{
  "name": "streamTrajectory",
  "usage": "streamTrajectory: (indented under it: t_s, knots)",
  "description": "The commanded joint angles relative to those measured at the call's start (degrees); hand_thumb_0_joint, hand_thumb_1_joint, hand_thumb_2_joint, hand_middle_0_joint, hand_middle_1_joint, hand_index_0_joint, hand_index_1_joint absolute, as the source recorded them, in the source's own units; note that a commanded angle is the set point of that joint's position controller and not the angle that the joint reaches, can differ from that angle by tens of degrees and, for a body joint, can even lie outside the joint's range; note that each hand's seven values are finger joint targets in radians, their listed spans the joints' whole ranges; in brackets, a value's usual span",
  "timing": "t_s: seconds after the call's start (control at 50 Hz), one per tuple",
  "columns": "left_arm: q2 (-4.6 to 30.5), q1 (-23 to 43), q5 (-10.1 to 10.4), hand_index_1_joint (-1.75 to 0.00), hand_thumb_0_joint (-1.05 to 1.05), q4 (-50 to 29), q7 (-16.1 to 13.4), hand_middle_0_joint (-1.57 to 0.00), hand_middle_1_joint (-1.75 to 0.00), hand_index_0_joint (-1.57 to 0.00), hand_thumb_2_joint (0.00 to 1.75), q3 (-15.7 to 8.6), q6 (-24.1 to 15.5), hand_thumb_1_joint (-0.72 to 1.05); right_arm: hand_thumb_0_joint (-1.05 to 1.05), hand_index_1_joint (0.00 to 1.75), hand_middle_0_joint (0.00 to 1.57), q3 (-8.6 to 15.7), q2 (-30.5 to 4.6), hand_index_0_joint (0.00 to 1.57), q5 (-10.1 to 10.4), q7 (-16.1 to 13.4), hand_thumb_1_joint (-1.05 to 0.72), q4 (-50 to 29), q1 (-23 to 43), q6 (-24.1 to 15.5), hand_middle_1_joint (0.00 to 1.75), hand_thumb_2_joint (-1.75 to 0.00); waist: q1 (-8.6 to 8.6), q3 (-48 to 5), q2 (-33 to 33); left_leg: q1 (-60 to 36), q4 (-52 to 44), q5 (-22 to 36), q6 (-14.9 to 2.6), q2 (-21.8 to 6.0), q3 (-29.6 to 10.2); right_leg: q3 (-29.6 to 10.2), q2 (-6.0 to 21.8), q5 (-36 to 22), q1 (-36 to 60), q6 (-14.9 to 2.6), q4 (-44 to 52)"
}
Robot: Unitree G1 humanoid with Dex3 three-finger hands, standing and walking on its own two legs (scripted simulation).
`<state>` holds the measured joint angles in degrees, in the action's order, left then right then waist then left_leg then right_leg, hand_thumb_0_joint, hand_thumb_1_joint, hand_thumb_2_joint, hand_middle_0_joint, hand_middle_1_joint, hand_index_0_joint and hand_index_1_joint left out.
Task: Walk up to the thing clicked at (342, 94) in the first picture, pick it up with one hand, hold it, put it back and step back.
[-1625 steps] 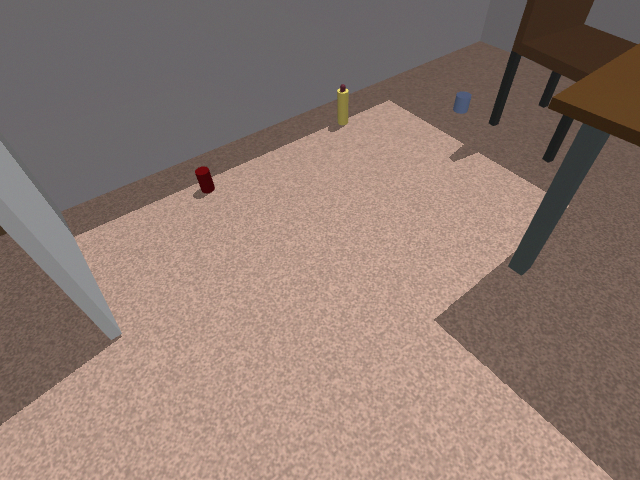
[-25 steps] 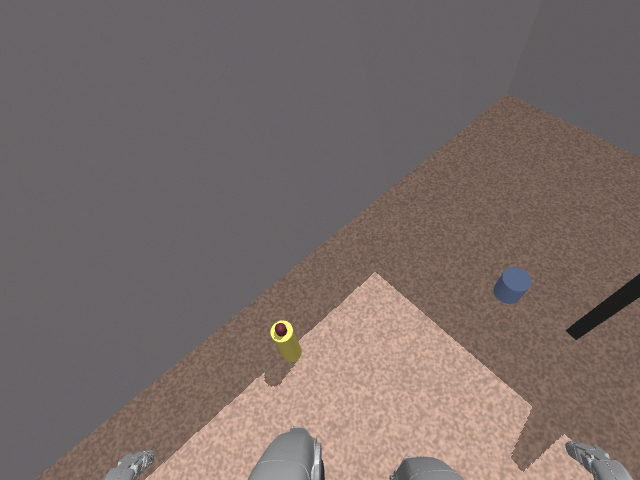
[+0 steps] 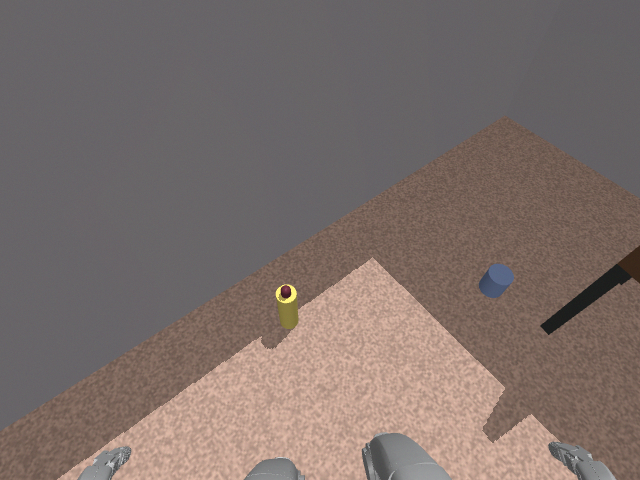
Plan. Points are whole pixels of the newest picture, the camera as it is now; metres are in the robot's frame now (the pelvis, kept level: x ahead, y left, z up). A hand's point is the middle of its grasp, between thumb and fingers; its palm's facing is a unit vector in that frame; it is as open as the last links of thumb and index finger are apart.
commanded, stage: step back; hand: left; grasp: from the side
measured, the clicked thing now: (287, 305) +0.62 +0.14 -0.65
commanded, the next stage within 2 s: none
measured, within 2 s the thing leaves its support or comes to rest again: neither
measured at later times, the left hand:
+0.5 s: hand out of the picture -0.08 +0.24 -0.13, palm faces -0.03 -0.89 -0.45, open 7.4 cm
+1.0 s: hand out of the picture -0.27 +0.22 -0.15, palm faces -0.05 -0.91 -0.40, open 7.3 cm
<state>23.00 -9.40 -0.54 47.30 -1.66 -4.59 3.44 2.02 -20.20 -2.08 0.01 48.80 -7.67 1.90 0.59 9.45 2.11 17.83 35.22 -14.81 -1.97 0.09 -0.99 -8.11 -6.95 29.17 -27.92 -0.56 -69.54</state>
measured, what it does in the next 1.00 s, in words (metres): walks backwards: right foot, then left foot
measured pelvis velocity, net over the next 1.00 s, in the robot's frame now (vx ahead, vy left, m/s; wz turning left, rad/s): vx -0.34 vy -0.05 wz -0.05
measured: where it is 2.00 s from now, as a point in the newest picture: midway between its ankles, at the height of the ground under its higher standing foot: outside the picture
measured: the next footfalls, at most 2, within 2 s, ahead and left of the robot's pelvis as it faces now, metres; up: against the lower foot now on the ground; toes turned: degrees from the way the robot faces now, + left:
right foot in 0.24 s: -0.10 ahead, -0.15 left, +0.00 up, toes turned -3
left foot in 0.60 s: -0.18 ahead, +0.09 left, +0.00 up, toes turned +0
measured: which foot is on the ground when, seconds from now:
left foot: down 0.00-0.26, up 0.28-0.58, down 0.60-0.94, up 0.96-1.00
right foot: up 0.00-0.22, down 0.24-0.62, up 0.64-0.90, down 0.92-1.00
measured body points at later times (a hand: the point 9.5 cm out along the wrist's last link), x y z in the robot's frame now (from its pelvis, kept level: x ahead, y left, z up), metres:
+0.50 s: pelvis -0.17 -0.03 +0.00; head -0.12 -0.05 +0.44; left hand -0.07 +0.28 -0.10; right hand -0.10 -0.36 -0.13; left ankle -0.18 +0.10 -0.68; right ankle -0.14 -0.15 -0.73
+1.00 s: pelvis -0.34 -0.05 -0.01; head -0.30 -0.06 +0.44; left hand -0.27 +0.27 -0.13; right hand -0.22 -0.37 -0.12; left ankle -0.24 +0.09 -0.71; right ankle -0.36 -0.16 -0.73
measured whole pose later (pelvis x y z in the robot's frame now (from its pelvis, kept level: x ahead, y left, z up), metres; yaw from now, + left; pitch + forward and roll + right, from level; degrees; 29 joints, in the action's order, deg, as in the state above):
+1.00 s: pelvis -0.34 -0.05 -0.01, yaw -3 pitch -3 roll -1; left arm 20.3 -12.1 -2.5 52.7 -0.3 -3.3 1.2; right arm 3.3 -23.0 -1.4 -0.7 49.3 -5.7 3.8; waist 1.6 7.5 -2.6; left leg 28.0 48.4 -24.1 0.2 0.2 -5.7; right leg -1.1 -2.0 22.6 -13.4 -1.4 -38.5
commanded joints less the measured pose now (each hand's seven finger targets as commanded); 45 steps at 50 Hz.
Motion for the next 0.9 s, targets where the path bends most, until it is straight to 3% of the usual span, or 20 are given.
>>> streamTrajectory:
  t_s: [0.0, 0.1, 0.2, 0.22, 0.24, 0.26, 0.3, 0.34, 0.44, 0.5, 0.54, 0.56, 0.58, 0.6, 0.62, 0.68, 0.7, 0.78, 0.84, 0.88]
  knots:
    - [9.80, -4.66, -0.38, -0.30, 0.00, -3.48, 0.09, -0.20, -0.30, -0.20, 0.90, -3.52, -1.59, 0.90, 0.00, 0.30, 0.20, 4.45, -14.48, 0.20, 0.50, -1.50, -0.90, -5.52, 0.79, -1.94, 0.30, -0.90, -0.85, -9.72, -9.37, -9.92, -11.82, 17.20, -12.39, -14.67, -13.64, -1.42, 1.77, -1.28, -2.33, 2.45, -1.07]
    - [9.08, -4.63, -0.19, -0.30, 0.00, -3.74, 0.65, -0.20, -0.30, -0.20, 0.90, -2.95, -1.79, 0.90, 0.00, 0.30, 0.20, 4.97, -16.08, 0.20, 0.27, -1.36, -0.90, -6.06, -0.70, -1.19, 0.30, -0.90, -2.81, -11.94, -12.36, -11.46, -11.62, 10.38, -12.53, -14.76, -12.35, 2.72, 4.35, 0.28, 4.00, 2.75, 16.55]
    - [9.31, -15.86, -0.98, -0.30, 0.00, 2.52, 1.42, -0.20, -0.30, -0.20, 0.90, -3.70, -2.06, 0.90, 0.00, 0.30, 0.20, 5.33, -17.54, 0.20, 0.83, -1.10, -0.90, -6.80, 2.84, 0.57, 0.30, -0.90, 1.62, -14.04, -13.17, 2.49, -9.37, -3.30, -5.86, -11.43, -10.01, 9.31, 6.05, -9.84, 21.83, -1.20, 42.51]
    - [11.26, -14.69, -2.00, -0.30, 0.00, 1.88, 1.39, -0.20, -0.30, -0.20, 0.90, -4.25, -2.18, 0.90, 0.00, 0.30, 0.20, 4.62, -14.79, 0.20, 1.23, -0.92, -0.90, -6.86, 2.10, 0.65, 0.30, -0.90, 1.31, -10.62, -5.55, 9.88, -3.31, -10.35, -2.25, -7.05, -7.49, 0.20, 10.25, -4.79, 20.99, -2.97, 46.56]
    - [17.77, -11.45, -2.23, -0.30, 0.00, -0.60, 1.47, -0.20, -0.30, -0.20, 0.90, -5.82, -2.10, 0.90, 0.00, 0.30, 0.20, 3.99, -11.47, 0.20, 1.89, -1.23, -0.90, -8.54, 5.82, 0.28, 0.30, -0.90, 3.78, -5.95, 12.31, 16.92, 11.27, -15.62, 1.64, 5.44, -2.83, -19.23, 23.05, 1.58, 12.00, -9.73, 54.02]
    - [21.77, -5.73, -2.46, -0.30, 0.00, -3.51, 1.15, -0.20, -0.30, -0.20, 0.90, -6.31, -2.13, 0.90, 0.00, 0.30, 0.20, 4.85, -13.51, 0.20, 1.31, -2.01, -0.90, -8.23, 6.15, 0.47, 0.30, -0.90, 4.08, -2.47, 14.11, 13.07, 24.76, -18.80, 3.31, 4.53, -7.42, -27.55, 32.47, 1.76, -0.85, -16.59, 58.39]
    - [16.02, 4.46, -1.94, -0.30, 0.00, -6.32, 0.36, -0.20, -0.30, -0.20, 0.90, -4.65, -3.07, 0.90, 0.00, 0.30, 0.20, 5.15, -14.68, 0.20, 1.84, -1.83, -0.90, -5.05, -0.72, 0.43, 0.30, -0.90, -2.44, -1.80, 4.02, 10.47, 34.05, -13.07, 2.43, 6.01, -11.28, -12.05, 25.30, -13.56, -1.07, -12.94, 51.34]
    - [12.57, 5.47, -2.26, -0.30, 0.00, -6.29, 0.24, -0.20, -0.30, -0.20, 0.90, -4.28, -3.15, 0.90, 0.00, 0.30, 0.20, 4.22, -13.04, 0.20, 2.01, -1.87, -0.90, -3.62, -3.72, -0.31, 0.30, -0.90, -3.03, -5.48, 5.74, 9.70, 33.93, -10.44, 2.57, 7.45, -7.84, -2.65, 19.79, -25.35, 5.53, -9.41, 46.18]
    - [11.84, -3.47, -2.11, -0.30, 0.00, -5.64, -0.82, -0.20, -0.30, -0.20, 0.90, -3.98, -2.60, 0.90, 0.00, 0.30, 0.20, 3.19, -11.59, 0.20, 1.26, -1.98, -0.90, -5.11, -1.30, -0.77, 0.30, -0.90, 3.25, -9.30, 8.48, 14.58, 18.94, -15.42, 3.45, 3.96, -4.53, -4.02, 21.90, -40.71, 25.69, -11.04, 40.15]
    - [12.74, -0.86, -1.36, -0.30, 0.00, -6.62, -1.01, -0.20, -0.30, -0.20, 0.90, -3.76, -2.04, 0.90, 0.00, 0.30, 0.20, 3.50, -11.64, 0.20, 0.90, -1.79, -0.90, -4.16, -4.94, -0.97, 0.30, -0.90, 1.59, -12.27, 10.54, 6.80, 6.19, -14.17, 2.13, 1.22, -1.41, -4.63, 23.24, -43.62, 24.79, -10.75, 37.54]
    - [12.72, 0.99, -0.56, -0.30, 0.00, -7.02, -0.56, -0.20, -0.30, -0.20, 0.90, -3.04, -1.39, 0.90, 0.00, 0.30, 0.20, 3.98, -11.71, 0.20, 0.91, -1.52, -0.90, -1.94, -8.72, -1.17, 0.30, -0.90, -0.46, -13.69, 6.87, -1.79, -8.08, -1.48, 1.37, 2.46, 2.81, -0.77, 20.10, -40.06, 21.30, -8.19, 32.56]
    - [11.59, 1.63, -0.47, -0.30, 0.00, -7.38, -0.39, -0.20, -0.30, -0.20, 0.90, -2.41, -1.05, 0.90, 0.00, 0.30, 0.20, 4.62, -12.97, 0.20, 0.49, -1.66, -0.90, -1.45, -9.69, -1.19, 0.30, -0.90, -0.93, -13.70, 5.03, -5.58, -10.57, 5.27, 0.36, 0.34, -0.47, -1.21, 19.14, -33.66, 15.94, -5.89, 31.19]
    - [9.52, 0.06, -0.23, -0.30, 0.00, -7.64, -0.18, -0.20, -0.30, -0.20, 0.90, -1.91, -0.85, 0.90, 0.00, 0.30, 0.20, 5.42, -16.56, 0.20, -0.14, -1.62, -0.90, -2.02, -8.75, -1.25, 0.30, -0.90, 0.06, -13.58, -4.08, -9.29, -12.36, 11.67, -3.46, -9.60, -14.43, 1.44, 13.95, -21.09, 6.90, -3.11, 24.84]
    - [10.03, 2.77, 0.55, -0.30, 0.00, -7.98, -0.58, -0.20, -0.30, -0.20, 0.90, -2.23, -1.00, 0.90, 0.00, 0.30, 0.20, 6.19, -23.29, 0.20, 0.71, -0.90, -0.90, -3.45, -3.87, -0.85, 0.30, -0.90, -0.89, -11.98, -16.10, -1.55, -15.18, 17.36, -12.86, -20.04, -25.85, 9.07, 4.23, 2.16, 5.09, -0.57, 14.61]
    - [11.37, 5.93, -0.45, -0.30, 0.00, -7.43, -1.00, -0.20, -0.30, -0.20, 0.90, -3.18, -0.79, 0.90, 0.00, 0.30, 0.20, 6.51, -23.31, 0.20, -0.03, -0.98, -0.90, -3.96, -3.87, -1.26, 0.30, -0.90, -3.43, -10.32, -14.14, 3.99, -16.40, 18.21, -16.70, -23.10, -31.53, 1.32, 3.88, 9.04, 5.91, -0.37, 3.45]
    - [10.25, 0.06, 0.61, -0.30, 0.00, -4.19, -0.71, -0.20, -0.30, -0.20, 0.90, -3.00, -0.39, 0.90, 0.00, 0.30, 0.20, 4.27, -17.56, 0.20, -0.26, -1.83, -0.90, -4.35, 1.69, -1.42, 0.30, -0.90, 1.53, -9.02, -7.79, 0.42, -10.94, 24.03, -12.01, -15.67, -15.57, -2.78, 2.04, 2.16, 1.63, -1.02, -5.68]
    - [10.34, -2.18, 0.46, -0.30, 0.00, -3.19, -0.57, -0.20, -0.30, -0.20, 0.90, -2.93, -0.57, 0.90, 0.00, 0.30, 0.20, 4.22, -16.56, 0.20, -0.07, -1.99, -0.90, -4.76, 2.85, -1.41, 0.30, -0.90, 2.31, -9.13, -8.99, -0.54, -9.99, 23.62, -12.26, -15.66, -14.04, -1.27, 2.63, 0.93, 1.72, -0.52, -4.37]
    - [8.77, -0.66, -0.33, -0.30, 0.00, -3.26, 0.21, -0.20, -0.30, -0.20, 0.90, -2.40, -1.83, 0.90, 0.00, 0.30, 0.20, 4.39, -15.68, 0.20, -0.43, -1.63, -0.90, -4.59, -0.73, -0.82, 0.30, -0.90, -1.28, -10.69, -12.12, -8.72, -8.17, 20.47, -12.63, -14.48, -12.91, 3.52, 4.83, 2.23, 3.47, 1.92, 14.47]
    - [8.55, -2.38, -0.52, -0.30, 0.00, -0.80, 0.52, -0.20, -0.30, -0.20, 0.90, -2.38, -3.03, 0.90, 0.00, 0.30, 0.20, 4.68, -16.75, 0.20, -0.13, -1.20, -0.90, -3.76, -0.93, -0.15, 0.30, -0.90, -1.55, -13.54, -13.93, -8.63, -6.88, 11.59, -10.11, -12.69, -11.58, 7.87, 5.18, -2.56, 11.08, 0.76, 33.05]
    - [8.60, -8.04, -1.21, -0.30, 0.00, 2.75, 0.43, -0.20, -0.30, -0.20, 0.90, -2.37, -3.98, 0.90, 0.00, 0.30, 0.20, 4.30, -16.42, 0.20, 0.78, -0.88, -0.90, -3.45, 0.92, 0.70, 0.30, -0.90, 1.18, -15.70, -12.03, -3.52, -1.36, 7.14, -6.79, -10.22, -8.08, 9.38, 4.83, -12.16, 20.56, -0.86, 48.15]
